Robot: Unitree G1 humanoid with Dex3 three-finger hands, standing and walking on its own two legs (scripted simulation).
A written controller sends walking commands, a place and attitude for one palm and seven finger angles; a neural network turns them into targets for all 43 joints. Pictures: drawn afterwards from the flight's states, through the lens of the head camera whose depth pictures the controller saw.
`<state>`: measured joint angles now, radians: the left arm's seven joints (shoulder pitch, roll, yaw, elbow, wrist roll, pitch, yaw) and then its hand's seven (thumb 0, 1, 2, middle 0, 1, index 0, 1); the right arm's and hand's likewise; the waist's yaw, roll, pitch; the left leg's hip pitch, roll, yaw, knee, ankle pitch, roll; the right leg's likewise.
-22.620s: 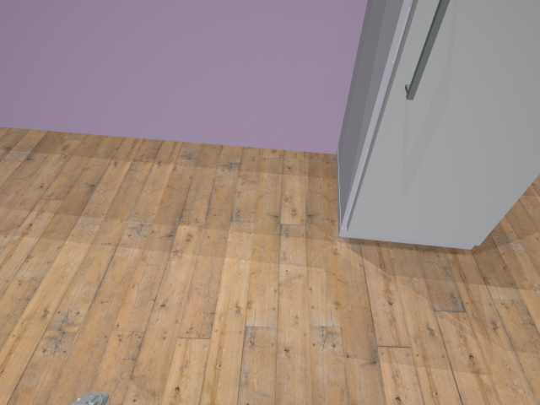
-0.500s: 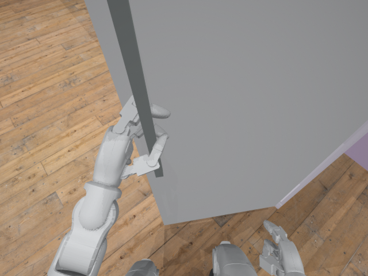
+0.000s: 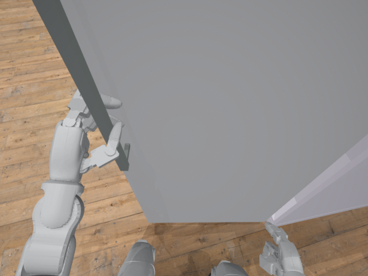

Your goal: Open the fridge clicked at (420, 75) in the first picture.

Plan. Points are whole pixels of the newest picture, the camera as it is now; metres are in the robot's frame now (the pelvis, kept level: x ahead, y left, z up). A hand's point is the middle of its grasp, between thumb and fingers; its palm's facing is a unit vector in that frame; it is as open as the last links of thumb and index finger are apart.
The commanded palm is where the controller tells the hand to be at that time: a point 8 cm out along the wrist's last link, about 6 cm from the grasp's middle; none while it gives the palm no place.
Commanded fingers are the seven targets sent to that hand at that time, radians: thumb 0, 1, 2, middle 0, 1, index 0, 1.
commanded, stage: stop walking and hold the door back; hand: left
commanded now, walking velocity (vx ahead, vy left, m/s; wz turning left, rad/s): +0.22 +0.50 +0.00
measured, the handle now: (99, 95) +0.34 +0.15 +0.23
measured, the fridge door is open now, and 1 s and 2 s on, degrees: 79 76 78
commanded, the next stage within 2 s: loosen the grip on the handle in 1.56 s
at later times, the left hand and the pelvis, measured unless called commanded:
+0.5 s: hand (115, 143) +0.29 +0.13 +0.18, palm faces +0.27 -0.91 -0.31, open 5.6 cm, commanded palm +0.27 +0.20 +0.16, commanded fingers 0.00 0.90 0.90 -0.45 -1.40 -0.45 -1.40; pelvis -0.10 -0.09 +0.03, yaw +9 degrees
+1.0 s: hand (117, 127) +0.31 +0.13 +0.18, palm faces +0.26 -0.94 -0.21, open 5.6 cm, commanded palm +0.27 +0.20 +0.16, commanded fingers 0.00 0.90 0.90 -0.45 -1.40 -0.45 -1.40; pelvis -0.12 -0.09 +0.02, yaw +3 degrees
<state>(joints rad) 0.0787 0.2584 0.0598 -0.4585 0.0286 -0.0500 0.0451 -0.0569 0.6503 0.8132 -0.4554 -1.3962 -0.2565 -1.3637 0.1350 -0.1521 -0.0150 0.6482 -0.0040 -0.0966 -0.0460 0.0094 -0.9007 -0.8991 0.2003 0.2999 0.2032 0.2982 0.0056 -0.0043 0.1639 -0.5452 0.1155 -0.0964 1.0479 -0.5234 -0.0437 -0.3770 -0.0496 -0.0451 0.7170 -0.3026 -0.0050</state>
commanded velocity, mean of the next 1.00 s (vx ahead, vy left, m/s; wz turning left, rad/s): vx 0.14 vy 0.14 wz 0.00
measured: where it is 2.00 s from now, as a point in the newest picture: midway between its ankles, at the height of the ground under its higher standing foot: outside the picture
